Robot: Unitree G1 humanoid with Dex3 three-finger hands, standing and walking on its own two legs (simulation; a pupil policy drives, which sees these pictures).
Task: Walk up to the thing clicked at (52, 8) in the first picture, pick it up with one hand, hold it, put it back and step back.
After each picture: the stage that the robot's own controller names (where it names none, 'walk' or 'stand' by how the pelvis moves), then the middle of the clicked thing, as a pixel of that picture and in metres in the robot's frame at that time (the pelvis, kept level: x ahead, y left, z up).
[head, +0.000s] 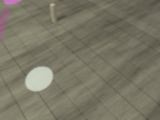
stand; (53, 13) +1.97 +0.41 -0.65
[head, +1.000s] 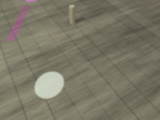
walk; (72, 14) +1.84 +0.26 -0.64
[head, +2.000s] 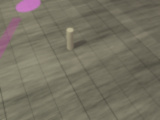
walk; (70, 39) +1.24 +0.20 -0.63
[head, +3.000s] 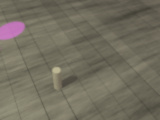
walk; (57, 79) +0.80 +0.21 -0.63
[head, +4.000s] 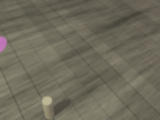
walk; (48, 108) +0.54 +0.20 -0.64
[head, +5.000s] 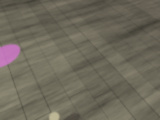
stand; out of the picture +0.45 +0.19 -0.65
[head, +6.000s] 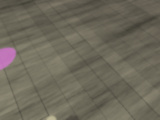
stand; out of the picture +0.42 +0.22 -0.65
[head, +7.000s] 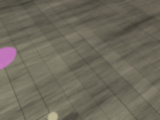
stand; out of the picture +0.45 +0.21 -0.66
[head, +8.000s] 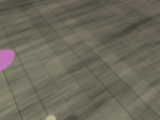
stand; out of the picture +0.44 +0.22 -0.66
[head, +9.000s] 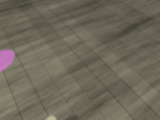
stand; out of the picture +0.43 +0.22 -0.66
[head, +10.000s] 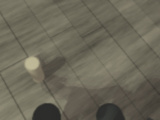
go down; (35, 71) +0.48 +0.22 -0.41
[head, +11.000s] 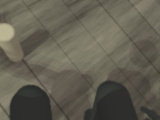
go down; (11, 45) +0.50 +0.27 -0.26
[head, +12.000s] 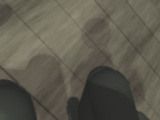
close in; out of the picture +0.49 +0.30 -0.18
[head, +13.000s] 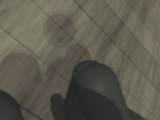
close; out of the picture +0.48 +0.33 -0.16
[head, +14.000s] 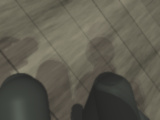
lift; out of the picture +0.35 +0.28 -0.13
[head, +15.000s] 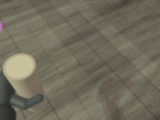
lift; (30, 88) +0.32 +0.17 +0.04
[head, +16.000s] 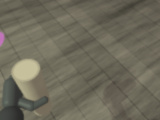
hold; (36, 92) +0.32 +0.16 +0.01
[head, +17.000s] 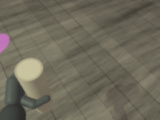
hold; (38, 90) +0.32 +0.16 +0.02
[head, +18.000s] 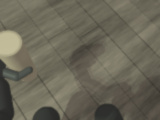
crouch; (19, 61) +0.41 +0.19 -0.04
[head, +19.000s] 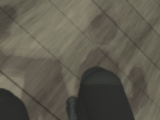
lower; out of the picture +0.48 +0.28 -0.13
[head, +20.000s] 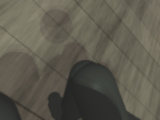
lower; out of the picture +0.45 +0.32 -0.17
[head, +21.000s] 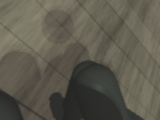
lower; out of the picture +0.45 +0.32 -0.17
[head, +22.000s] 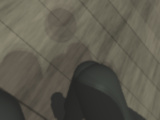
lower; out of the picture +0.45 +0.32 -0.17
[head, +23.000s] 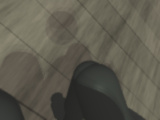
lower; out of the picture +0.44 +0.32 -0.16
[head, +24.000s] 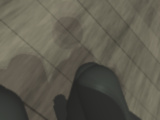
open; out of the picture +0.45 +0.29 -0.17
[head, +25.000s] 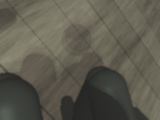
stand; out of the picture +0.45 +0.28 -0.18
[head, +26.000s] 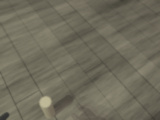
stand; (48, 108) +0.43 +0.19 -0.54
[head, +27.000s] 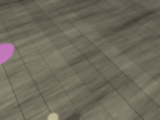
stand; out of the picture +0.43 +0.19 -0.60
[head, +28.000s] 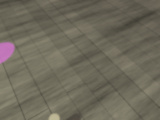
stand; out of the picture +0.42 +0.18 -0.60
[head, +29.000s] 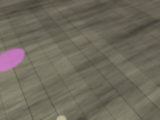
stand; out of the picture +0.45 +0.17 -0.65
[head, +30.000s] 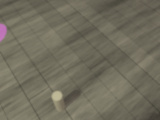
walk; (58, 101) +0.48 +0.17 -0.63
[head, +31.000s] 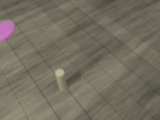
walk; (61, 80) +0.69 +0.20 -0.64
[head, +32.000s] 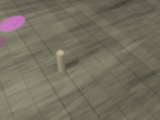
stand; (61, 61) +1.03 +0.19 -0.64
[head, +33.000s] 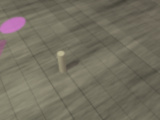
stand; (61, 62) +1.03 +0.21 -0.66
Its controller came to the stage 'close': yes
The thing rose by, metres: 0.67
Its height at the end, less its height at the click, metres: +0.00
